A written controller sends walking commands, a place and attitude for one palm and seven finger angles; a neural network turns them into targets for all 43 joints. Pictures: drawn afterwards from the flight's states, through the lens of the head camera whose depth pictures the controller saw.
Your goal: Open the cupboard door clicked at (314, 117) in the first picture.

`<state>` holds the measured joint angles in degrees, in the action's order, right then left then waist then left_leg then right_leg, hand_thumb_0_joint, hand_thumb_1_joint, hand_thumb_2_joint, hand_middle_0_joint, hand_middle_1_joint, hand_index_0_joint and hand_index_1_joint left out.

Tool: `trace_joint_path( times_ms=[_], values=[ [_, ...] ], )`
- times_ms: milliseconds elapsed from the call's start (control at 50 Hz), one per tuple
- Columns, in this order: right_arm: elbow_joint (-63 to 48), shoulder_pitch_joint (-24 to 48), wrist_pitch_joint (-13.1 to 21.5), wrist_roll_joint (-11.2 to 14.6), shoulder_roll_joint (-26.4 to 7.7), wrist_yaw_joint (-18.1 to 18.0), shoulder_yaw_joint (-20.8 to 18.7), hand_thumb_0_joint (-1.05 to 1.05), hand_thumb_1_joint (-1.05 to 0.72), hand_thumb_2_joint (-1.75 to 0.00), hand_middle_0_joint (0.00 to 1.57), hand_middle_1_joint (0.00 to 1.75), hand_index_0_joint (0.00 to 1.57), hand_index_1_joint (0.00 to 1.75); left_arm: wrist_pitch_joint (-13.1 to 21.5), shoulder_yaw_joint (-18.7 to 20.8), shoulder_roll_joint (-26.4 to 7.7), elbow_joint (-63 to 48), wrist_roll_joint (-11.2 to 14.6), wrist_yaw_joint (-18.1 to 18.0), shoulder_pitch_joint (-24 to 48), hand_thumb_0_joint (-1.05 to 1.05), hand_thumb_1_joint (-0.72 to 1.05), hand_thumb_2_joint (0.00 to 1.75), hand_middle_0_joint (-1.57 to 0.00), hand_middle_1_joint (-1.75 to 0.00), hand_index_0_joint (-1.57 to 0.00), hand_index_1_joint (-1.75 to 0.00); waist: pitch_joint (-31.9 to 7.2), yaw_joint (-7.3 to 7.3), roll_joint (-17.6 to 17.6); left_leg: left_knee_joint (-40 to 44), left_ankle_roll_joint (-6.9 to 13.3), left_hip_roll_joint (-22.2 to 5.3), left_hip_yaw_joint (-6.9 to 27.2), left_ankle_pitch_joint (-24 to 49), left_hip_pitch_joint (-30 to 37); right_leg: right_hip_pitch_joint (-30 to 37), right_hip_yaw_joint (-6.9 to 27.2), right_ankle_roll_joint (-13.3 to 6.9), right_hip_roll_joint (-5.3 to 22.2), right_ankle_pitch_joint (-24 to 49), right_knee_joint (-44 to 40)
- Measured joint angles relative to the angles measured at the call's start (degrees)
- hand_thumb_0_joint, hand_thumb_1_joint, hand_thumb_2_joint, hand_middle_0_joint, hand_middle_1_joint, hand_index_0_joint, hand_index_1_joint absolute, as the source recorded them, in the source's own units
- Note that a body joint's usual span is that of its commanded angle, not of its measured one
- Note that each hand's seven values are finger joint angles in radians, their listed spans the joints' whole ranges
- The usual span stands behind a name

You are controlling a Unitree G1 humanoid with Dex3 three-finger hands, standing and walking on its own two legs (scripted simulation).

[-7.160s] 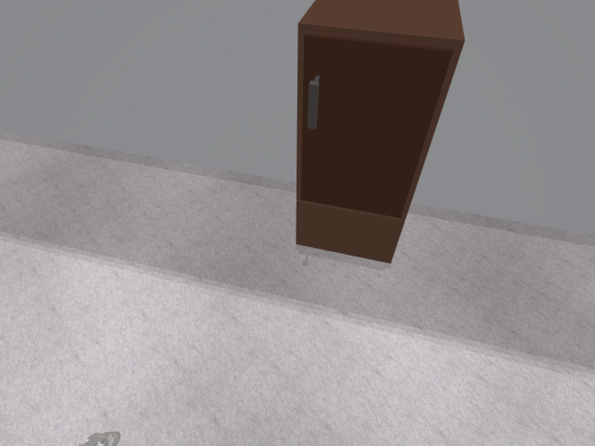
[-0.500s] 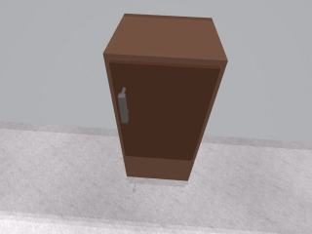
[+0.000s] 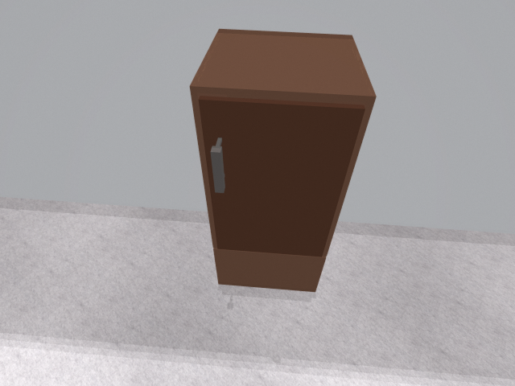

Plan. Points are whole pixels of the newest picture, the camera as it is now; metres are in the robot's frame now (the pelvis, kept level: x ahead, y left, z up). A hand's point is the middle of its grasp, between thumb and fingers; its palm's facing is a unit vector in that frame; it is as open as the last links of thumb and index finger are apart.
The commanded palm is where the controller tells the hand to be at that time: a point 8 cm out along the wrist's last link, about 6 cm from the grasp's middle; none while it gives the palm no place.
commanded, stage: come to a stop and stand still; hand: left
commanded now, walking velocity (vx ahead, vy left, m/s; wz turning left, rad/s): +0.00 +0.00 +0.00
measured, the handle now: (219, 165) +0.64 +0.13 -0.05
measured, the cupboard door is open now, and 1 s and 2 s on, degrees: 0 0 0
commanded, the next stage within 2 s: look again from close up in 0.16 s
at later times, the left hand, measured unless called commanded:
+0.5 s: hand out of the picture +0.00 +0.17 -0.17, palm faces +0.03 -0.98 -0.20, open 7.3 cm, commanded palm none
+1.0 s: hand out of the picture +0.02 +0.15 -0.17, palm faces +0.04 -0.99 -0.17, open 7.3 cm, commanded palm none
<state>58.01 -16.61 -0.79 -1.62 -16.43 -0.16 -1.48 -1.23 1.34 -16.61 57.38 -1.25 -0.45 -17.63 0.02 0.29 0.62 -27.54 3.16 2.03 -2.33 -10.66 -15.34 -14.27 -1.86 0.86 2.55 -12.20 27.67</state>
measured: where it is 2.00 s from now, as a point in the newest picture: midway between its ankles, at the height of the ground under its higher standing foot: outside the picture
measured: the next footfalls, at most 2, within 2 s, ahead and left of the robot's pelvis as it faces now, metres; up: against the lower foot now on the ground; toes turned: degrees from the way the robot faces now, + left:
none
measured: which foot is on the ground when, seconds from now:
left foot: down 0.00-1.00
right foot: down 0.00-1.00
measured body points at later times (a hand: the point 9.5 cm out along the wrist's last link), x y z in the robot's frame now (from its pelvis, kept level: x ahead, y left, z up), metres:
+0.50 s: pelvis +0.01 -0.01 +0.00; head -0.01 +0.00 +0.45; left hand +0.00 +0.23 -0.16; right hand +0.02 -0.25 -0.15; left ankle +0.06 +0.08 -0.74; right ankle +0.05 -0.14 -0.74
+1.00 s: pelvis +0.04 -0.01 +0.00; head +0.03 -0.01 +0.45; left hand +0.02 +0.20 -0.16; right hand +0.03 -0.23 -0.16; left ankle +0.06 +0.08 -0.74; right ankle +0.05 -0.14 -0.74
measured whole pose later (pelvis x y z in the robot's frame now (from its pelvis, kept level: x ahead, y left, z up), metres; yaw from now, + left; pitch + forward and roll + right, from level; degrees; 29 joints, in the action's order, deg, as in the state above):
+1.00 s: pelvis +0.04 -0.01 +0.00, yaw +0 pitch -2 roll +0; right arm 64.2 -17.0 0.0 -1.0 -8.1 -1.2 -0.1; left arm 0.1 0.0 -7.6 62.5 -1.0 -2.0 -19.6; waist -0.5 0.3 -0.2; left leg -26.1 2.3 1.5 -2.1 -11.9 -12.9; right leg -11.9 -1.3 0.8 1.6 -13.0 26.2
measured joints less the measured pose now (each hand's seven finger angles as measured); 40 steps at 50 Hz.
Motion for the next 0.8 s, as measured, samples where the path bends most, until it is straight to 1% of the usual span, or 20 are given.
trace_joint_path(
  times_ms=[80,160,280,400,500,800],
  values=[
    [1.07,0.18,0.04,0.15,0.38,-0.03,0.15,0.01,-0.90,-0.89,0.20,0.29,0.21,0.29,0.08,-0.44,0.96,1.42,0.08,-0.01,-1.02,0.00,0.91,0.90,-0.20,-0.30,-0.20,-0.30,-0.03,-0.13,-0.15,0.21,-0.27,-0.08,0.22,-0.24,-0.35,-0.26,0.07,-0.02,-0.25,0.13,-0.34],
    [1.99,0.61,0.32,0.32,1.09,-0.10,0.40,0.01,-0.90,-0.89,0.20,0.29,0.21,0.29,0.33,-0.92,2.05,2.63,0.22,-0.07,-1.39,0.00,0.91,0.90,-0.20,-0.30,-0.20,-0.30,0.15,-0.21,-0.40,0.25,-0.46,-0.29,0.32,1.51,-0.39,-0.23,0.02,0.00,-0.47,1.83,-0.42],
    [3.04,0.78,0.15,0.36,2.66,-0.09,0.65,0.00,-0.90,-0.89,0.20,0.29,0.21,0.29,0.42,-1.24,3.82,3.49,0.10,-0.34,-1.49,0.00,0.91,0.90,-0.20,-0.30,-0.20,-0.30,-0.90,-0.31,-0.74,0.25,-0.71,-0.44,0.70,-0.26,-0.63,-0.27,-0.11,-0.09,-0.77,-0.01,-0.65],
    [3.67,1.06,0.48,0.47,4.14,-0.31,0.85,0.00,-0.90,-0.89,0.20,0.29,0.21,0.29,0.89,-1.38,5.10,3.76,0.19,-0.56,-0.98,0.00,0.91,0.90,-0.20,-0.30,-0.20,-0.30,-0.28,-0.23,-0.91,0.30,-0.73,-0.46,0.78,1.76,-0.71,-0.30,-0.14,0.04,-0.80,2.26,-0.72],
    [4.14,0.40,0.25,0.47,5.36,-0.31,0.94,0.00,-0.90,-0.89,0.20,0.29,0.21,0.29,0.83,-1.30,5.93,3.93,0.06,-0.89,-1.33,0.00,0.91,0.90,-0.20,-0.30,-0.20,-0.30,-0.88,-0.16,-0.85,0.62,-0.83,-0.42,0.87,1.04,-0.53,-0.13,-0.16,0.07,-0.80,1.54,-0.97],
    [5.61,-0.33,0.81,0.91,7.93,-0.74,1.48,0.00,-0.90,-0.89,0.20,0.29,0.20,0.29,1.51,-1.56,8.02,4.67,0.54,-1.68,-1.69,0.00,0.91,0.90,-0.20,-0.30,-0.20,-0.30,0.37,0.01,-0.73,1.70,-0.93,-0.60,0.67,0.12,1.05,1.45,0.09,0.09,-1.04,0.82,-2.34]
  ],
)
